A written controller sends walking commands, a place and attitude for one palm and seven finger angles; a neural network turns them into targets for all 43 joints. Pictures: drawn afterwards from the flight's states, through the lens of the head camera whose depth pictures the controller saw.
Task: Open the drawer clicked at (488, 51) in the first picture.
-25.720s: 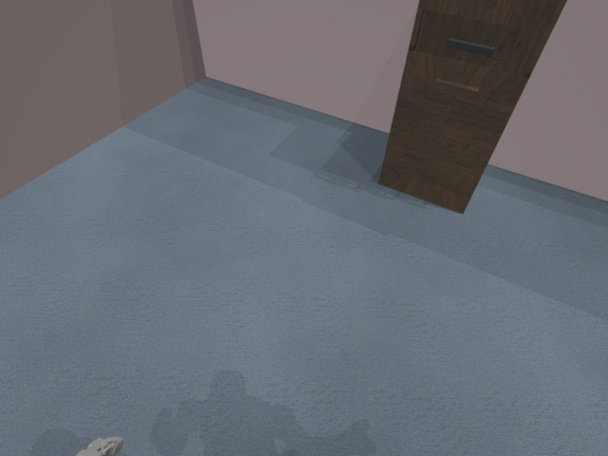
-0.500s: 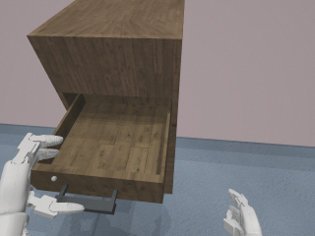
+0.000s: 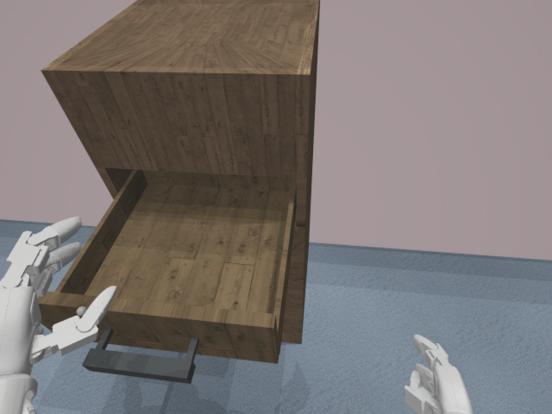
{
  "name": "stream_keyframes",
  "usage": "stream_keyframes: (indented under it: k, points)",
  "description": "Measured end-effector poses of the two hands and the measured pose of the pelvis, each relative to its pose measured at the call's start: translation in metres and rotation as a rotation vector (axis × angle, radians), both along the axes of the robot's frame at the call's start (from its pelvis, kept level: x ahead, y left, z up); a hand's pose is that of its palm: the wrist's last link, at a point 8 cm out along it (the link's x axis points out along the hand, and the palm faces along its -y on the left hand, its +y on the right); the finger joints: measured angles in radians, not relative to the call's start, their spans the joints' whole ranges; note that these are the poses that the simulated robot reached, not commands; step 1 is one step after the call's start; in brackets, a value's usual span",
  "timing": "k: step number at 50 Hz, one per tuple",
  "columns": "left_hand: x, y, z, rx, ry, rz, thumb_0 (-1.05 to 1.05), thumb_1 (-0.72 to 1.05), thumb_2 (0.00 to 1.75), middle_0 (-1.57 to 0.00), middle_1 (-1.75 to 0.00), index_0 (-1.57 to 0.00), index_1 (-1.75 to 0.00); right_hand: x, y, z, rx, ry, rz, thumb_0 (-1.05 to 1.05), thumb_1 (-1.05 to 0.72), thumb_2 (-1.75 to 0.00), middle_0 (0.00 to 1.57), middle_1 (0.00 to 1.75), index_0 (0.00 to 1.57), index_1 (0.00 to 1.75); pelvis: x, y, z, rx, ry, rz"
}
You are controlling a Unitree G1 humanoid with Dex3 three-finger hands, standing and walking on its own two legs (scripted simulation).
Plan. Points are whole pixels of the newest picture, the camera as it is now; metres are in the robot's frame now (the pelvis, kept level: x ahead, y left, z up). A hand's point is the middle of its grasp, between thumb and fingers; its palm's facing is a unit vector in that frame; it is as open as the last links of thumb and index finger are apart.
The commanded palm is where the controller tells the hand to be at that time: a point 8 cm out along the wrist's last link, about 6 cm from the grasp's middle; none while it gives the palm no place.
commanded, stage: draw the hand back to the body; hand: left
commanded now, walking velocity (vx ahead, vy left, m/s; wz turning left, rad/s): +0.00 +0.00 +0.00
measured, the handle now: (145, 351) +0.20 +0.23 -0.03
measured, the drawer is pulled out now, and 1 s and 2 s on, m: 0.30 0.30 0.30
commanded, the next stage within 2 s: step back with the hand held close in 0.32 s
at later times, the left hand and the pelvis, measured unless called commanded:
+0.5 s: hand (73, 316) +0.17 +0.23 +0.16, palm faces +0.39 -0.81 -0.43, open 7.4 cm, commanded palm +0.11 +0.27 +0.17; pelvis -0.02 -0.01 +0.00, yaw +0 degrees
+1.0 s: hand (22, 366) +0.12 +0.26 +0.15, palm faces +0.33 -0.80 -0.50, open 7.4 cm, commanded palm +0.06 +0.30 +0.17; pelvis -0.07 +0.02 -0.01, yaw +0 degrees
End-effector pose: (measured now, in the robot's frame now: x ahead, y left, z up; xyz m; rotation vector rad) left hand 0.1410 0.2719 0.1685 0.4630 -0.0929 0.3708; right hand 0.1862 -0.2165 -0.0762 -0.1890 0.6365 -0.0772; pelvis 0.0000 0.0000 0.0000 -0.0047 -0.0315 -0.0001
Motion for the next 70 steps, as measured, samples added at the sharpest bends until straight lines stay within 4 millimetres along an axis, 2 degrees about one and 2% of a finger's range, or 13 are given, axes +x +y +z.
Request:
stream_keyframes:
  k: [7, 14, 22, 28, 35, 41, 47, 53, 60, 66, 70]
  points:
    - [-0.005, 0.000, 0.005, 0.004, -0.031, 0.024, 0.00, 0.63, 0.79, -0.23, -0.47, -0.23, -0.47, 0.002, 0.001, 0.001, 0.014, -0.016, 0.010, 0.01, -0.91, -0.90, 0.20, 0.30, 0.20, 0.30, -0.003, -0.004, 0.000, 0.001, -0.012, 0.004]
    - [-0.007, -0.005, 0.003, -0.007, -0.021, 0.016, 0.01, 0.81, 0.87, -0.21, -0.36, -0.22, -0.36, -0.005, 0.002, 0.000, 0.028, -0.010, 0.014, 0.01, -0.91, -0.90, 0.21, 0.30, 0.20, 0.30, -0.008, -0.007, 0.000, 0.003, -0.019, 0.003]
    - [-0.013, -0.006, 0.003, 0.001, -0.017, 0.015, 0.01, 0.88, 0.89, -0.21, -0.31, -0.21, -0.31, -0.016, -0.002, -0.004, 0.026, 0.006, 0.005, 0.01, -0.91, -0.90, 0.21, 0.30, 0.20, 0.30, -0.012, -0.009, 0.001, 0.002, -0.025, 0.002]
    - [-0.009, 0.001, 0.014, 0.076, -0.052, -0.010, 0.01, 0.89, 0.90, -0.21, -0.31, -0.21, -0.30, -0.028, -0.008, -0.005, 0.006, 0.053, -0.012, 0.01, -0.91, -0.90, 0.21, 0.30, 0.20, 0.30, -0.022, -0.007, 0.000, -0.009, 0.022, 0.007]
    - [-0.007, 0.001, -0.002, 0.078, 0.040, -0.098, 0.01, 0.89, 0.90, -0.21, -0.30, -0.21, -0.30, -0.048, -0.018, -0.005, -0.034, 0.107, -0.090, 0.01, -0.91, -0.90, 0.21, 0.30, 0.20, 0.30, -0.034, 0.006, -0.001, -0.003, 0.062, -0.010]
    - [-0.020, 0.014, -0.005, 0.098, 0.045, -0.131, 0.01, 0.89, 0.90, -0.21, -0.30, -0.22, -0.30, -0.065, -0.013, 0.001, -0.067, 0.114, -0.128, 0.01, -0.91, -0.90, 0.20, 0.30, 0.20, 0.30, -0.046, 0.016, -0.004, -0.003, 0.068, -0.009]
    - [-0.043, 0.028, 0.002, 0.119, -0.028, -0.109, 0.01, 0.89, 0.90, -0.21, -0.30, -0.22, -0.30, -0.074, 0.004, 0.006, -0.074, 0.074, -0.091, 0.01, -0.91, -0.90, 0.20, 0.30, 0.20, 0.30, -0.063, 0.022, -0.008, 0.004, 0.063, -0.005]
    - [-0.070, 0.027, 0.003, 0.123, -0.086, -0.061, 0.01, 0.89, 0.90, -0.21, -0.30, -0.21, -0.30, -0.082, 0.020, 0.001, -0.041, 0.024, -0.025, 0.01, -0.91, -0.89, 0.21, 0.30, 0.20, 0.30, -0.082, 0.020, -0.015, 0.003, 0.047, -0.002]
    - [-0.087, 0.019, 0.000, 0.054, -0.147, -0.057, 0.01, 0.89, 0.90, -0.21, -0.30, -0.21, -0.30, -0.111, 0.018, -0.009, -0.054, 0.073, -0.006, 0.01, -0.90, -0.89, 0.21, 0.30, 0.20, 0.30, -0.100, 0.020, -0.018, -0.008, 0.049, 0.007]
    - [-0.089, 0.032, -0.004, 0.078, -0.151, -0.081, 0.01, 0.89, 0.90, -0.21, -0.30, -0.21, -0.30, -0.143, 0.013, -0.011, -0.100, 0.122, -0.059, 0.01, -0.91, -0.89, 0.21, 0.30, 0.20, 0.30, -0.117, 0.027, -0.019, -0.007, 0.059, 0.010]
    - [-0.093, 0.031, 0.005, 0.106, -0.121, -0.098, 0.01, 0.89, 0.90, -0.21, -0.30, -0.21, -0.30, -0.163, 0.015, -0.006, -0.072, 0.127, -0.079, 0.01, -0.91, -0.89, 0.21, 0.30, 0.20, 0.30, -0.128, 0.023, -0.010, -0.026, 0.081, -0.010]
